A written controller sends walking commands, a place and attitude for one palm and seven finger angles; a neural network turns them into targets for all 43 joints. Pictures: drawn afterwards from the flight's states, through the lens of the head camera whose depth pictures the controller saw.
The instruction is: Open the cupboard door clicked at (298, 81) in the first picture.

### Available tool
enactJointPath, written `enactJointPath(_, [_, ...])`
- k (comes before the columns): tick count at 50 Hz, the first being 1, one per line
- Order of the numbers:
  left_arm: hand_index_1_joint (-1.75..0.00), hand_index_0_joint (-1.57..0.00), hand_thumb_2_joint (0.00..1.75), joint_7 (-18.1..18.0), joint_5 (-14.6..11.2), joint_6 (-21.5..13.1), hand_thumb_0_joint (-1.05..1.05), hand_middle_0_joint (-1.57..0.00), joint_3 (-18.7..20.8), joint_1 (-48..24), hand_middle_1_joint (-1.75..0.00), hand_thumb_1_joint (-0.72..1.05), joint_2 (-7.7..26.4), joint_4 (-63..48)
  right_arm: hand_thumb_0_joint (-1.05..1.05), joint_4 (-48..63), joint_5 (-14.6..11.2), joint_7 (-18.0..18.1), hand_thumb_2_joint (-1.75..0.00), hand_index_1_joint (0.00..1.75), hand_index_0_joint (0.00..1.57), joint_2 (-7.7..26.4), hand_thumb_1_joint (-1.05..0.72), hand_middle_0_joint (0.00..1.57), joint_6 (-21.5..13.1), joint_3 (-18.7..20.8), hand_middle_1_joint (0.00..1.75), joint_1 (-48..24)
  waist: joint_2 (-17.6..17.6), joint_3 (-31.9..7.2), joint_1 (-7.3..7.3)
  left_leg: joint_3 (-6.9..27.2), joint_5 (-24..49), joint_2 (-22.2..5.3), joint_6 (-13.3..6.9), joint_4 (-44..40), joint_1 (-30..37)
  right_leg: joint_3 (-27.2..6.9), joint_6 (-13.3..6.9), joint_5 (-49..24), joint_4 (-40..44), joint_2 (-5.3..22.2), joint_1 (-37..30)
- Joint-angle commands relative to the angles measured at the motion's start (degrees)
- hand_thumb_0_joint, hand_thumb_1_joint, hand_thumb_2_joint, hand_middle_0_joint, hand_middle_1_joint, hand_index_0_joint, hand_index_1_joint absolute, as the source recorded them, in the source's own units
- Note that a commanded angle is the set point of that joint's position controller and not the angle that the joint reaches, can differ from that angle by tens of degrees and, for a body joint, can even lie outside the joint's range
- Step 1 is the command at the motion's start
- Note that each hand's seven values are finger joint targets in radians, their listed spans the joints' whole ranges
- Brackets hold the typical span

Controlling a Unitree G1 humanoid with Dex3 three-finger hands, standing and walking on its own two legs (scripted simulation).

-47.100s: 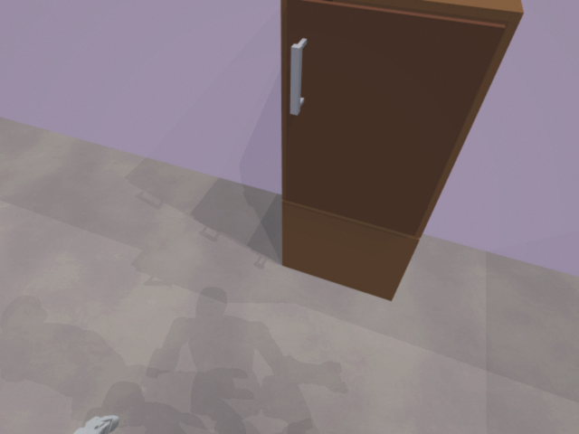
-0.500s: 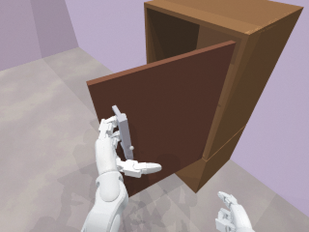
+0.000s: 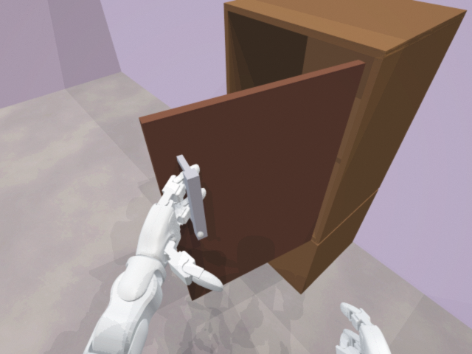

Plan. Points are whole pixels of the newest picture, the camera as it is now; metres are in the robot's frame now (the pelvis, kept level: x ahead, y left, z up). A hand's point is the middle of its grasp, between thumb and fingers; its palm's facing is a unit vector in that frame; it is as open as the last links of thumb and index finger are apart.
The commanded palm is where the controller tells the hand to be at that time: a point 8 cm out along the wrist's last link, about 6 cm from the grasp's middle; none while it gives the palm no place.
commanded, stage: slide the hand sideways off the handle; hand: left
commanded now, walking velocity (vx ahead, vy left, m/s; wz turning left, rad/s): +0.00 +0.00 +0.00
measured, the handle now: (192, 199) +0.34 +0.11 +0.11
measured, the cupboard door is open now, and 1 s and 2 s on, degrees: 77 77 77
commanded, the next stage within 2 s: draw the hand back to the body in 0.94 s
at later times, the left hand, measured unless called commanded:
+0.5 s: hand (181, 257) +0.23 +0.11 +0.10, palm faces -0.05 -1.00 -0.05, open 16.4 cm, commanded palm +0.20 +0.17 +0.11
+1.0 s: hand (143, 278) +0.20 +0.15 +0.10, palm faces -0.02 -1.00 -0.07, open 16.3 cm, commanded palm +0.17 +0.21 +0.11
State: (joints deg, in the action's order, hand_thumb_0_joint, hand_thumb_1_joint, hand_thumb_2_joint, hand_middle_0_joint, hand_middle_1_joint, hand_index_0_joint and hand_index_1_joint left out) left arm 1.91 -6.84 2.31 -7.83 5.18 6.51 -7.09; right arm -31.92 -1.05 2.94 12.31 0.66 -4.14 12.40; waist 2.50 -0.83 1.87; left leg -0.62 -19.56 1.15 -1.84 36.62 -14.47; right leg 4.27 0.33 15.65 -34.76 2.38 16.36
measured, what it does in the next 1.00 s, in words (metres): stands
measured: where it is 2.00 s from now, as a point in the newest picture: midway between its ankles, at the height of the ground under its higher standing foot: outside the picture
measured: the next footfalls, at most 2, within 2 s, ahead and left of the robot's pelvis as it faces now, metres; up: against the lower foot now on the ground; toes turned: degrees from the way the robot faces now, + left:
none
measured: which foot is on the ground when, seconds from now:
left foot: down 0.00-1.00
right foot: down 0.00-1.00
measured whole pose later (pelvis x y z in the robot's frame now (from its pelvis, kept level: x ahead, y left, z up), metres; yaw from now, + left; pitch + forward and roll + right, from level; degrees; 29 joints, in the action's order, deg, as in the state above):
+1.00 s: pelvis +0.02 -0.02 -0.01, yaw +0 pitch +1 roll -1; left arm 14.3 -15.7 -7.4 8.2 31.6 13.4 -19.9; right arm -31.3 -1.9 3.5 14.0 -14.1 -2.3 14.4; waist 3.4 -3.4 1.7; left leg 0.9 -23.9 -1.0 -0.3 42.7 -20.2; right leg 5.7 -1.0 19.6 -39.6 0.4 21.3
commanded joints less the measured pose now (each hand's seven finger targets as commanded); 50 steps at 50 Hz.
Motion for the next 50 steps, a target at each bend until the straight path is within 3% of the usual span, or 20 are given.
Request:
enactJointPath(1, [-0.3,-0.15,0.3,1.1,-1.9,-2.3,0.0,-0.15,-0.8,-5.8,-0.3,-0.5,-3.1,-15.3,0.0,11.8,-0.5,-0.2,-0.9,0.3,0.2,4.7,-0.9,0.2,-5.8,2.1,0.3,-9.7,-3.4,-6.0,0.34,3.4,4.5,-1.5,1.8,-9.2,-1.5,0.7,-2.5,-0.8,4.5,-2.0,-1.7])
enactJointPath(3, [-0.3,-0.15,0.3,-0.6,-0.4,-2.6,0.0,-0.15,0.5,-3.2,-0.3,-0.5,-1.6,-16.9,0.0,12.0,-0.3,-0.7,-0.9,0.3,0.2,4.9,-0.9,0.2,-6.3,2.5,0.3,-8.7,-4.8,-5.7,0.39,3.1,5.5,-1.8,1.7,-8.8,-1.8,0.4,-2.4,-1.5,4.2,-2.1,-1.4])
enactJointPath(5, [-0.3,-0.15,0.3,-1.9,1.2,-2.5,0.0,-0.15,2.7,-0.6,-0.3,-0.5,1.4,-17.2,0.0,11.9,0.0,-1.1,-0.9,0.3,0.2,5.3,-0.9,0.2,-6.0,2.8,0.3,-7.9,-4.3,-5.0,0.68,2.7,6.3,-2.0,1.7,-8.8,-2.4,0.0,-2.6,-1.9,4.2,-2.1,-1.8])
enactJointPath(6, [-0.3,-0.15,0.3,-2.0,1.8,-2.7,0.0,-0.15,2.2,-0.3,-0.3,-0.5,1.1,-19.5,0.0,12.8,0.1,-1.2,-0.9,0.3,0.2,5.0,-0.9,0.2,-6.0,2.8,0.3,-8.3,-2.4,-6.1,0.74,2.2,6.7,-1.8,1.5,-8.4,-1.8,-0.3,-2.6,-2.3,4.0,-2.0,-1.9])
enactJointPath(7, [-0.3,-0.15,0.3,-2.1,2.0,-2.8,0.0,-0.15,1.8,-0.3,-0.3,-0.5,0.8,-19.9,0.0,12.8,0.1,-1.2,-0.9,0.3,0.2,4.9,-0.9,0.2,-6.2,2.7,0.3,-8.0,-3.6,-5.3,0.18,2.1,6.7,-1.8,1.3,-8.1,-2.0,-0.3,-2.5,-2.7,4.1,-2.0,-1.6])
enactJointPath(8, [-0.3,-0.15,0.3,-2.0,1.9,-3.2,0.0,-0.15,3.5,0.7,-0.3,-0.5,2.4,-21.3,0.0,13.0,0.1,-1.2,-0.9,0.3,0.2,5.0,-0.9,0.2,-6.3,2.8,0.3,-7.7,-2.7,-6.1,0.49,1.7,7.0,-1.7,1.2,-7.7,-2.0,-0.7,-2.6,-3.1,4.1,-2.1,-2.1])
enactJointPath(10, [-0.3,-0.15,0.3,-2.0,1.3,-4.2,0.0,-0.15,6.2,2.3,-0.3,-0.5,5.0,-22.8,0.0,12.9,0.2,-0.8,-0.9,0.3,0.2,5.1,-0.9,0.2,-6.6,2.8,0.3,-7.5,-2.5,-6.4,0.66,1.6,7.5,-1.6,1.2,-7.3,-2.3,-0.9,-2.6,-3.7,4.0,-2.2,-2.8])
enactJointPath(15, [-0.3,-0.15,0.3,0.1,-0.9,-7.0,0.0,-0.15,5.7,7.5,-0.3,-0.5,3.9,-26.4,0.0,12.9,-0.1,-0.6,-0.9,0.3,0.2,5.1,-0.9,0.2,-8.8,2.7,0.3,-6.1,-0.9,-7.5,-0.08,1.3,10.2,-1.6,1.1,-5.8,-1.6,-0.6,-2.4,-7.6,3.3,-2.6,-2.6])
enactJointPath(18, [-0.3,-0.15,0.3,2.1,-1.9,-7.7,0.0,-0.15,6.6,10.1,-0.3,-0.5,4.7,-25.9,0.0,12.4,-0.2,-0.4,-0.9,0.3,0.2,5.5,-0.9,0.2,-10.0,3.0,0.3,-5.1,-3.3,-6.5,-0.86,1.4,10.1,-1.5,0.8,-4.9,-2.5,-0.7,-1.9,-8.8,3.4,-2.6,-1.9])
enactJointPath(21, [-0.3,-0.15,0.3,4.0,-2.5,-7.5,0.0,-0.15,8.7,12.7,-0.3,-0.5,6.4,-25.2,0.0,12.3,-0.2,0.0,-0.9,0.3,0.2,5.9,-0.9,0.2,-10.7,3.2,0.3,-5.1,-3.4,-6.1,-0.73,1.0,9.4,-1.1,0.5,-4.1,-3.7,-1.6,-1.6,-8.5,3.8,-2.2,-2.1])
enactJointPath(22, [-0.3,-0.15,0.3,4.5,-3.0,-7.4,0.0,-0.15,10.1,14.4,-0.3,-0.5,7.3,-25.0,0.0,12.4,-0.2,0.2,-0.9,0.3,0.2,6.0,-0.9,0.2,-11.0,3.3,0.3,-4.7,-5.3,-6.6,-0.5,1.0,9.4,-1.0,0.5,-3.8,-4.3,-1.8,-1.5,-8.8,3.7,-2.2,-2.5])
enactJointPath(25, [-0.3,-0.15,0.3,5.8,-4.1,-8.0,0.0,-0.15,13.6,17.8,-0.3,-0.5,9.6,-25.5,0.0,12.3,-0.3,0.4,-0.9,0.3,0.2,6.2,-0.9,0.2,-11.4,3.4,0.3,-4.6,-4.1,-7.1,0.19,0.7,10.8,-0.8,0.5,-2.9,-5.1,-2.4,-1.6,-10.6,3.3,-1.9,-3.7])
enactJointPath(29, [-0.3,-0.15,0.3,7.3,-5.9,-10.6,0.0,-0.15,14.7,18.8,-0.3,-0.5,9.7,-29.0,0.0,12.6,-0.5,0.5,-0.9,0.3,0.2,6.0,-0.9,0.2,-13.2,3.5,0.3,-4.2,-1.8,-8.2,0.15,0.8,12.2,-0.6,0.6,-2.2,-4.7,-2.2,-1.5,-12.7,2.3,-2.0,-3.5])
enactJointPath(32, [-0.3,-0.15,0.3,8.7,-7.2,-12.4,0.0,-0.15,15.5,21.9,-0.3,-0.5,9.8,-28.5,0.0,12.2,-0.6,0.5,-0.9,0.3,0.2,6.3,-0.9,0.2,-14.7,3.8,0.3,-3.5,-3.6,-8.7,-0.12,1.1,13.0,-0.5,0.5,-1.1,-5.3,-2.3,-1.1,-14.7,1.8,-2.0,-3.4])
enactJointPath(37, [-0.3,-0.15,0.3,11.1,-8.2,-13.0,0.0,-0.15,18.5,22.3,-0.3,-0.5,12.1,-24.8,0.0,10.9,-0.8,0.8,-0.9,0.3,0.2,7.1,-0.9,0.2,-15.7,4.3,0.3,-3.7,-3.5,-4.5,-0.76,1.4,9.1,-0.5,0.5,-0.3,-8.2,-3.3,-1.0,-8.4,2.8,-1.8,-0.4])
enactJointPath(41, [-0.3,-0.15,0.3,12.1,-8.9,-13.0,0.0,-0.15,20.3,22.5,-0.3,-0.5,13.4,-25.5,0.0,11.2,-1.1,1.1,-0.9,0.3,0.2,7.2,-0.9,0.2,-16.8,4.3,0.3,-4.3,-1.0,-6.5,0.01,1.5,8.6,-0.3,0.5,0.0,-7.8,-3.5,-1.3,-6.4,2.7,-1.5,-0.8])
enactJointPath(44, [-0.3,-0.15,0.3,12.3,-9.7,-13.5,0.0,-0.15,20.4,23.2,-0.3,-0.5,13.0,-26.4,0.0,11.3,-1.2,1.1,-0.9,0.3,0.2,6.9,-0.9,0.2,-17.8,4.2,0.3,-4.3,-2.3,-7.4,0.13,1.9,9.4,-0.3,0.5,-0.3,-7.4,-2.4,-1.2,-7.8,2.1,-1.8,-1.2])
enactJointPath(45, [-0.3,-0.15,0.3,12.1,-9.8,-13.5,0.0,-0.15,22.6,24.1,-0.3,-0.5,14.8,-24.9,0.0,10.6,-1.2,1.1,-0.9,0.3,0.2,7.1,-0.9,0.2,-18.0,4.5,0.3,-4.6,-3.3,-7.3,0.47,2.1,9.2,-0.5,0.6,0.0,-8.2,-2.9,-1.4,-7.1,2.3,-1.8,-1.6])
enactJointPath(47, [-0.3,-0.15,0.3,12.5,-10.2,-13.7,0.0,-0.15,21.0,22.7,-0.3,-0.5,13.2,-24.9,0.0,10.7,-1.3,1.2,-0.9,0.3,0.2,7.1,-0.9,0.2,-18.3,4.2,0.3,-4.5,-3.7,-6.1,-0.15,2.2,7.8,-0.5,0.5,-0.3,-8.3,-2.4,-1.1,-5.4,2.4,-2.0,-0.2])
enactJointPath(50, [-0.3,-0.15,0.3,12.7,-9.7,-13.7,0.0,-0.15,17.6,20.4,-0.3,-0.5,11.5,-25.7,0.0,10.4,-1.4,1.1,-0.9,0.3,0.2,7.6,-0.9,0.2,-19.3,4.0,0.3,-4.7,-0.8,-4.6,-0.79,2.4,6.9,-0.5,0.4,-0.5,-7.7,-2.0,-1.3,-4.1,2.4,-2.2,1.4])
